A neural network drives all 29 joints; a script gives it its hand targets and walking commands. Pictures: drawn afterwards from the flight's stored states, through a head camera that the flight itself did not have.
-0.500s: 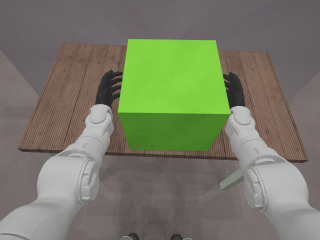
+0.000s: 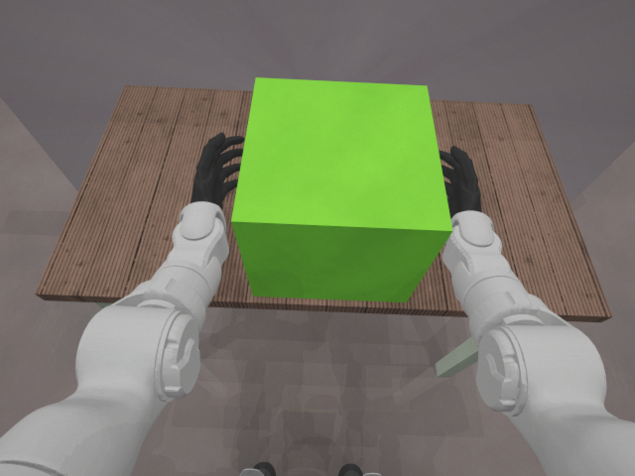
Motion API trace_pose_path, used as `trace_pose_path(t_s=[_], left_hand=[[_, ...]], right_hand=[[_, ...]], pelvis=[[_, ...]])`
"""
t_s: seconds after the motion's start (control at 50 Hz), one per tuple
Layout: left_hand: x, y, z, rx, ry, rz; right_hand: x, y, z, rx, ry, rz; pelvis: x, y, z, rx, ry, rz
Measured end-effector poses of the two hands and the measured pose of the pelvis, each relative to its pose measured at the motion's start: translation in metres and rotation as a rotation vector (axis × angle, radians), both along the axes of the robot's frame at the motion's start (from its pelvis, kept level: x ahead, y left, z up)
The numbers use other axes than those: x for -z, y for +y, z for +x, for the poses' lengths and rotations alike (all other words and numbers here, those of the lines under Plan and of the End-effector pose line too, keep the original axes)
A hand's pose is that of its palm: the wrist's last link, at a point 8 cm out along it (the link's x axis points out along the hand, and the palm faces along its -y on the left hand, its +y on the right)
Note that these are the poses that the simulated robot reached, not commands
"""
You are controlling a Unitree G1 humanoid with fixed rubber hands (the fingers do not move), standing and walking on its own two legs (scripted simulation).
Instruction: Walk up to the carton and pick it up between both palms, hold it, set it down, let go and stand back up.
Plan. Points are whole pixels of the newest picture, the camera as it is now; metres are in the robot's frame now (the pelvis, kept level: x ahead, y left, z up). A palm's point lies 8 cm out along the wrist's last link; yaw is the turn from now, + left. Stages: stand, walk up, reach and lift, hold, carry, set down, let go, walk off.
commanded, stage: reach and lift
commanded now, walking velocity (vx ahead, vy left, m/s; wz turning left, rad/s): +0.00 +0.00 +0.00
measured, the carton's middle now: (335, 196) +0.49 -0.01 +0.00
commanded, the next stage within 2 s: none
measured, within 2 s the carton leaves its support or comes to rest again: leaves its support in 0.88 s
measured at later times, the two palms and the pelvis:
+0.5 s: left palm (196, 203) +0.44 +0.17 +0.05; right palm (450, 222) +0.42 -0.16 +0.04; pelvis +0.01 +0.01 +0.01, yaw +0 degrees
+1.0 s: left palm (196, 210) +0.42 +0.16 +0.06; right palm (458, 233) +0.40 -0.16 +0.05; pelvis +0.00 +0.01 +0.01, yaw +0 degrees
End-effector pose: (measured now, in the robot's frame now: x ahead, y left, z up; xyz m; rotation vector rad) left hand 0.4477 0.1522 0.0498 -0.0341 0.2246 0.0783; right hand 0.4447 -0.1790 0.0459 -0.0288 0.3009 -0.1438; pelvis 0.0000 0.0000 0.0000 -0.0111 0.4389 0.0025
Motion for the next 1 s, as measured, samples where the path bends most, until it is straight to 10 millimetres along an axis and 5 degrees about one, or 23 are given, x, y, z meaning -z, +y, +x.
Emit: trace_pose_path(t_s=[0.38, 1.0], left_hand=[[0.000, 0.014, -0.011, -0.016, 0.005, -0.014], [-0.006, 0.011, -0.025, 0.014, -0.051, 0.040]], right_hand=[[0.003, 0.017, -0.019, 0.019, -0.039, -0.014], [-0.004, 0.014, -0.041, 0.027, -0.125, -0.067]], pelvis=[[-0.008, 0.005, 0.003, -0.002, -0.082, -0.006], [-0.015, 0.006, -0.003, 0.000, -0.104, -0.015]])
